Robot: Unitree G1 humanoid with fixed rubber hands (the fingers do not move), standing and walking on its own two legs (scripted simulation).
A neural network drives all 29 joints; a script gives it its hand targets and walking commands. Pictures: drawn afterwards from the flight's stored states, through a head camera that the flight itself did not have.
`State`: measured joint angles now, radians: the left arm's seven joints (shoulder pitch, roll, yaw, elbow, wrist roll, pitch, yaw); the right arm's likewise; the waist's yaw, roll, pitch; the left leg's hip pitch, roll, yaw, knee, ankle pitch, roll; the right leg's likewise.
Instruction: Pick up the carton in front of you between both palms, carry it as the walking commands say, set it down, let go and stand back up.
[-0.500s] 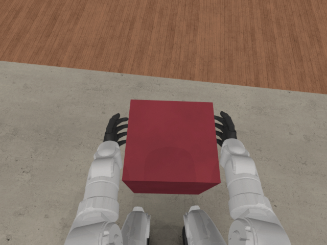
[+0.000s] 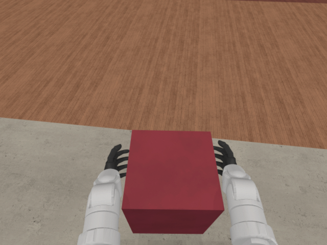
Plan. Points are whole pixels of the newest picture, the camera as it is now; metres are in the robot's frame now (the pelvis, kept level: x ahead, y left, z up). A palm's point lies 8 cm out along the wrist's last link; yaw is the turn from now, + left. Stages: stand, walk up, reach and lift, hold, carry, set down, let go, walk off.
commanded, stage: reach and lift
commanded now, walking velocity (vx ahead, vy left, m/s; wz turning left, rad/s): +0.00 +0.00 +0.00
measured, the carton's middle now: (169, 185) +0.29 +0.00 -0.05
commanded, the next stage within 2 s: hold in 1.04 s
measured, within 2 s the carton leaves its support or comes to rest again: neither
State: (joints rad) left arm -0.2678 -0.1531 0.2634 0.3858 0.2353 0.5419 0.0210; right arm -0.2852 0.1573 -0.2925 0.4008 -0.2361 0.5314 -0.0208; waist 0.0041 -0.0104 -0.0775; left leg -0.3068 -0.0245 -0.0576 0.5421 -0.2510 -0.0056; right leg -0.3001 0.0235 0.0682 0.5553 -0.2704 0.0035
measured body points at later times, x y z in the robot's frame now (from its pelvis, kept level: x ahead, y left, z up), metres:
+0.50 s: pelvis -0.01 +0.00 +0.01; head -0.03 +0.00 +0.46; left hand +0.31 +0.15 +0.03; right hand +0.31 -0.15 +0.03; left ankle +0.02 +0.12 -0.73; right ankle +0.01 -0.12 -0.73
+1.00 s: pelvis +0.01 +0.00 +0.01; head -0.02 +0.00 +0.46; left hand +0.31 +0.15 +0.04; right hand +0.31 -0.15 +0.04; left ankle +0.02 +0.12 -0.73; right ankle +0.01 -0.12 -0.73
